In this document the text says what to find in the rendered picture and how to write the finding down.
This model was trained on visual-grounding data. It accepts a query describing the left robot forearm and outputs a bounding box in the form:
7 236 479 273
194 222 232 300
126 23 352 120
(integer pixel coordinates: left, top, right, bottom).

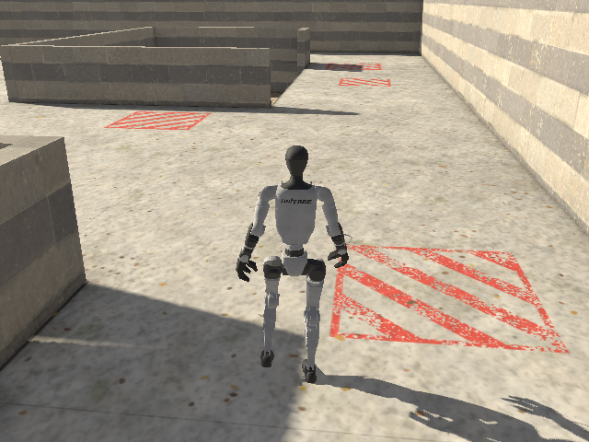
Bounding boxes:
238 222 259 262

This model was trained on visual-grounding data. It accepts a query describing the right robot forearm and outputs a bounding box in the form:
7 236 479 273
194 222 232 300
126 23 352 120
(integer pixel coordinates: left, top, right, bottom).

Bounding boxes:
331 222 347 255

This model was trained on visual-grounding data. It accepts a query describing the robot left hand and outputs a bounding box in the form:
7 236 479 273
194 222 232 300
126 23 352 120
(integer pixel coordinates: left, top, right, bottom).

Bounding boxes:
236 258 258 282

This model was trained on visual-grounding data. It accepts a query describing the robot right hand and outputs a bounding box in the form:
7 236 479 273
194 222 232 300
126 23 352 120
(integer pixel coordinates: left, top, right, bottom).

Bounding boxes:
328 250 349 268

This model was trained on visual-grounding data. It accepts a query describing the left robot upper arm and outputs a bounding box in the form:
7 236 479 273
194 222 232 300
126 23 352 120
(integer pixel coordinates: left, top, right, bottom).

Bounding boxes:
250 185 277 237

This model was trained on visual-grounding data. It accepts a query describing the right robot foot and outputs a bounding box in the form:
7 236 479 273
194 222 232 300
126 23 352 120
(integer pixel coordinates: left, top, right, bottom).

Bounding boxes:
302 359 317 383

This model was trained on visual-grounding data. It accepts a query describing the right robot upper arm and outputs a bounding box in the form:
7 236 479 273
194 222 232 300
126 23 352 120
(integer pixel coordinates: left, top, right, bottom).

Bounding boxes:
315 186 341 237

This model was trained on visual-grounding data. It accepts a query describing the robot torso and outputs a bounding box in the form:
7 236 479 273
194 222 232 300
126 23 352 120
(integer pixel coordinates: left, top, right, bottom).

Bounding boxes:
274 181 318 276

